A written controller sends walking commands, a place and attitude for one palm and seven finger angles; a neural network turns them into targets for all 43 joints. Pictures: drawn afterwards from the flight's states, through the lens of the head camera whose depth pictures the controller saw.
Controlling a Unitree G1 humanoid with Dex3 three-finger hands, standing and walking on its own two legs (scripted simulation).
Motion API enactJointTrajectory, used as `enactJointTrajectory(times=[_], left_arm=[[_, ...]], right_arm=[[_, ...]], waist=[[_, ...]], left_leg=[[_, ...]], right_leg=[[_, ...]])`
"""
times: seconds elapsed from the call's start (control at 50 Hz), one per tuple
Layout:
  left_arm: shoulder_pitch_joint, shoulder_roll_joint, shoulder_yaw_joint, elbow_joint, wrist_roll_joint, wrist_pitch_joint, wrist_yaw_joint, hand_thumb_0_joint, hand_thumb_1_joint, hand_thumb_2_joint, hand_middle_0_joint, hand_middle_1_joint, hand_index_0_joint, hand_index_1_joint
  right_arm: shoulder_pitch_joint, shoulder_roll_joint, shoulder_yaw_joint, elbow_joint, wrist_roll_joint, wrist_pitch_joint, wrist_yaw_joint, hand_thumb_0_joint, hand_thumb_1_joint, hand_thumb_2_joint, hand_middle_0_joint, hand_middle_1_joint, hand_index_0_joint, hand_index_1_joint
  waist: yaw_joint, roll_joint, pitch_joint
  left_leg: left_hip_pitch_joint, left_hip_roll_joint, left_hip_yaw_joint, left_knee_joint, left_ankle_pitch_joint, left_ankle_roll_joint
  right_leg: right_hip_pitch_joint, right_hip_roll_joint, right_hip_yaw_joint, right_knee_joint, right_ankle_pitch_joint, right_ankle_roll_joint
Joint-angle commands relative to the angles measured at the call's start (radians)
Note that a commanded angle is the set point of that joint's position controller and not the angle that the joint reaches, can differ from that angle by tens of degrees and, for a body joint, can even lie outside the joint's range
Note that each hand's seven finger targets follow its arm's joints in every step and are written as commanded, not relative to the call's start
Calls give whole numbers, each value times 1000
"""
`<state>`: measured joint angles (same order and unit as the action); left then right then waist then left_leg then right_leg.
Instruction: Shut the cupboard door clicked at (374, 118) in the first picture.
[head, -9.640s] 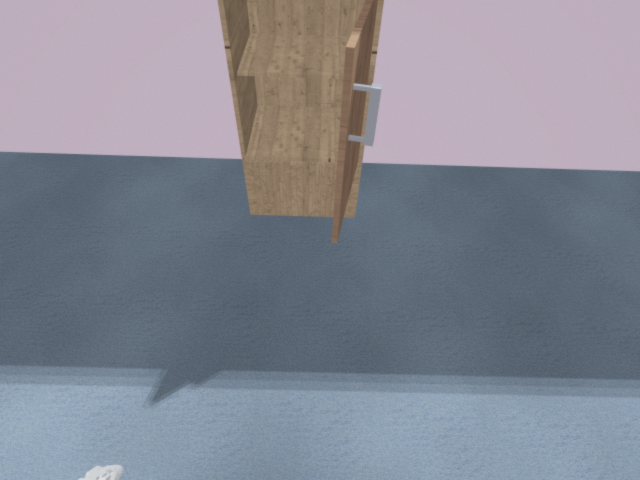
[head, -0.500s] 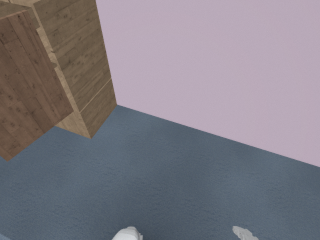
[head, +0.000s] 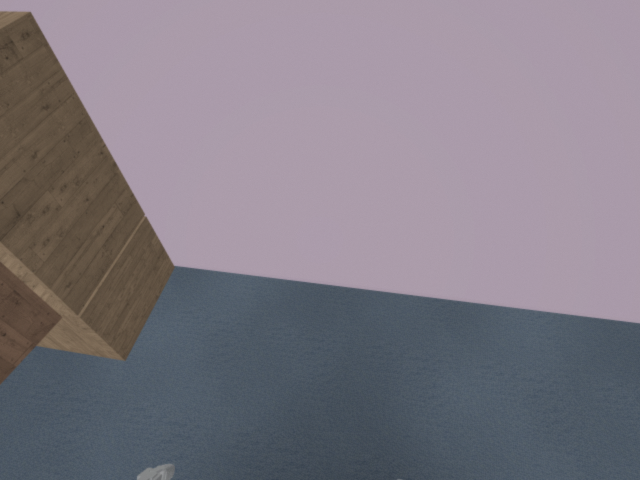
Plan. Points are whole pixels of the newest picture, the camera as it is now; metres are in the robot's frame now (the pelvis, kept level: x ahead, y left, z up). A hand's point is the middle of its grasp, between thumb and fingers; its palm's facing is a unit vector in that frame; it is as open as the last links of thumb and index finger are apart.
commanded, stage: turn to face it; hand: left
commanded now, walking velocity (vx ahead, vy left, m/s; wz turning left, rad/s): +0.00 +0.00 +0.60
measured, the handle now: out of the picture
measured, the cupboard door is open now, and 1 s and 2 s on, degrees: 78 78 78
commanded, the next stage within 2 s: take the last steps up to it in 1.92 s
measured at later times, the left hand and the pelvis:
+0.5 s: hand out of the picture +0.08 +0.21 -0.19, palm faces +0.30 -0.93 -0.19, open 7.4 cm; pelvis +0.11 +0.02 +0.00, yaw +14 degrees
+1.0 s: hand out of the picture +0.12 +0.20 -0.12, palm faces +0.52 -0.79 -0.31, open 7.4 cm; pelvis +0.14 -0.03 +0.01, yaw +33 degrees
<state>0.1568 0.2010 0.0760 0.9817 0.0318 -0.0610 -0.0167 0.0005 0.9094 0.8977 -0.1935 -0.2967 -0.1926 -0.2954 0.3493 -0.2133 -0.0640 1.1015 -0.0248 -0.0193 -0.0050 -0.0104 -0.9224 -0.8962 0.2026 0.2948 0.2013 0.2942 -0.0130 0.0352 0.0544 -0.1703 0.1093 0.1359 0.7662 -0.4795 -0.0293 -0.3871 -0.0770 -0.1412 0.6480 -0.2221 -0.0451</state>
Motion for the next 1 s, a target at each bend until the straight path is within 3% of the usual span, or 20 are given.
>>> enactJointTrajectory(times=[0.0, 0.04, 0.08, 0.2, 0.3, 0.36, 0.38, 0.4, 0.42, 0.44, 0.5, 0.56, 0.7, 0.78, 0.8, 0.82, 0.84, 0.86, 0.92, 0.98], left_arm=[[227, 178, 20, 30, -14, -2, 27, 0, 900, 900, -200, -300, -200, -300], [130, 105, -4, 7, -13, -11, 34, 0, 900, 900, -200, -300, -200, -300], [112, 83, -16, 11, -10, -15, 36, 0, 900, 900, -200, -300, -200, -300], [128, 103, -7, 12, -12, 5, 44, 0, 900, 900, -200, -300, -200, -300], [140, 139, 8, 6, -7, 30, 50, 0, 900, 900, -200, -300, -200, -300], [118, 165, 23, -14, -10, 43, 48, 0, 900, 900, -200, -300, -200, -300], [112, 167, 26, -26, -17, 48, 44, 0, 900, 900, -200, -300, -200, -300], [127, 123, 24, -62, -31, 53, 37, 0, 900, 900, -200, -300, -200, -300], [88, 93, 6, -111, -28, 57, 39, 0, 900, 900, -200, -300, -200, -300], [35, 106, 4, -130, -20, 71, 47, 0, 900, 900, -200, -300, -200, -300], [37, 102, 20, -104, -15, 76, 34, 0, 900, 900, -200, -300, -200, -300], [81, 97, 21, -99, -14, 87, 30, 0, 900, 900, -200, -300, -200, -300], [13, 101, 13, -179, -18, 85, 36, 0, 900, 900, -200, -300, -200, -300], [86, 118, 12, -187, -26, 73, 40, 0, 900, 900, -200, -300, -200, -300], [128, 139, 18, -180, -26, 67, 42, 0, 900, 900, -200, -300, -200, -300], [161, 209, 32, -184, -11, 59, 48, 0, 900, 900, -200, -300, -200, -300], [135, 300, 44, -202, 2, 57, 51, 0, 900, 900, -200, -300, -200, -300], [100, 282, 38, -217, -8, 59, 55, 0, 900, 900, -200, -300, -200, -300], [-38, 187, 8, -232, -10, 56, 51, 0, 900, 900, -200, -300, -200, -300], [27, 181, 6, -211, -6, 50, 53, 0, 900, 900, -200, -300, -200, -300]], right_arm=[[-115, -53, -5, -119, 6, -29, 3, 0, -900, -900, 200, 300, 200, 300], [-51, -14, 2, -75, 4, -13, 7, 0, -900, -900, 200, 300, 200, 300], [-6, 3, 9, -56, 6, 7, 7, 0, -900, -900, 200, 300, 200, 300], [-94, 13, 9, -101, 9, 33, 22, 0, -900, -900, 200, 300, 200, 300], [-200, -4, 9, -159, 8, 35, 31, 0, -900, -900, 200, 300, 200, 300], [-147, -42, -3, -174, 4, 34, 28, 0, -900, -900, 200, 300, 200, 300], [-70, -83, -15, -164, -1, 29, 25, 0, -900, -900, 200, 300, 200, 300], [-3, -192, -39, -169, -10, 19, 17, 0, -900, -900, 200, 300, 200, 300], [48, -265, -50, -159, 6, 25, 9, 0, -900, -900, 200, 300, 200, 300], [35, -255, -48, -158, 12, 27, 1, 0, -900, -900, 200, 300, 200, 300], [-166, -185, -34, -224, 5, 26, -5, 0, -900, -900, 200, 300, 200, 300], [-204, -184, -33, -252, 5, 22, -1, 0, -900, -900, 200, 300, 200, 300], [-174, -215, -60, -265, 0, 40, 7, 0, -900, -900, 200, 300, 200, 300], [-212, -213, -68, -288, 3, 50, 12, 0, -900, -900, 200, 300, 200, 300], [-228, -198, -66, -300, 10, 52, 13, 0, -900, -900, 200, 300, 200, 300], [-225, -140, -60, -314, 19, 54, 20, 0, -900, -900, 200, 300, 200, 300], [-236, -91, -49, -342, 19, 52, 23, 0, -900, -900, 200, 300, 200, 300], [-247, -152, -63, -339, 5, 60, 23, 0, -900, -900, 200, 300, 200, 300], [-196, -128, -58, -281, 0, 80, 37, 0, -900, -900, 200, 300, 200, 300], [-206, -106, -44, -276, 6, 79, 42, 0, -900, -900, 200, 300, 200, 300]], waist=[[94, -176, -42], [29, -107, -46], [5, -147, -48], [17, -176, -47], [43, -196, -17], [-1, -139, -47], [-43, -55, -107], [-67, 230, -166], [-82, 329, -202], [-77, 188, -208], [-9, 132, -112], [12, 107, -113], [-18, 119, -132], [19, 134, -154], [44, 104, -159], [64, -93, -157], [70, -336, -109], [60, -273, -77], [-24, -199, 12], [6, -222, -21]], left_leg=[[-479, 15, -147, 500, 48, 29], [-379, 31, -145, 427, 155, 15], [-332, 13, -118, 344, 161, -6], [-353, -5, -48, 159, 195, -27], [-297, -14, -10, -3, 170, -5], [-147, -49, 14, -152, 236, 13], [-3, -49, -9, -261, 394, 28], [157, 169, -330, -340, 763, 142], [181, 340, -539, -391, 994, 272], [145, 335, -553, -406, 773, 284], [-28, 180, -400, -443, 448, 201], [-93, 122, -342, -471, 388, 180], [-30, 108, -448, -429, 419, 203], [-105, 55, -469, -344, 514, 165], [-188, 18, -452, -294, 443, 128], [-358, -80, -360, -136, 236, 57], [-498, -205, -182, 111, -61, -19], [-449, -142, -232, 300, -75, -4], [-430, -99, -189, 494, 91, -25], [-402, -93, -135, 393, 88, -48]], right_leg=[[328, -369, 467, -418, 35, -132], [230, -294, 222, -402, 262, -82], [205, -267, 97, -387, 432, -68], [286, -259, -30, -344, 535, -62], [292, -302, -45, -272, 498, -55], [262, -295, -86, -111, 476, -18], [207, -263, -113, 54, 422, 20], [-9, -128, -137, 307, 32, 104], [-128, -32, -34, 502, -500, 126], [-168, -38, 73, 576, -468, 120], [-165, -60, 119, 549, -245, 122], [-93, -39, 112, 464, -182, 127], [-58, 17, 115, 212, -222, 131], [138, 62, 94, -65, -121, 119], [257, 43, 103, -211, -33, 110], [378, -130, 271, -369, -97, 57], [350, -399, 524, -433, -27, -67], [188, -433, 484, -432, -37, -113], [112, -260, 225, -354, 119, -66], [209, -243, 136, -307, 310, -58]])
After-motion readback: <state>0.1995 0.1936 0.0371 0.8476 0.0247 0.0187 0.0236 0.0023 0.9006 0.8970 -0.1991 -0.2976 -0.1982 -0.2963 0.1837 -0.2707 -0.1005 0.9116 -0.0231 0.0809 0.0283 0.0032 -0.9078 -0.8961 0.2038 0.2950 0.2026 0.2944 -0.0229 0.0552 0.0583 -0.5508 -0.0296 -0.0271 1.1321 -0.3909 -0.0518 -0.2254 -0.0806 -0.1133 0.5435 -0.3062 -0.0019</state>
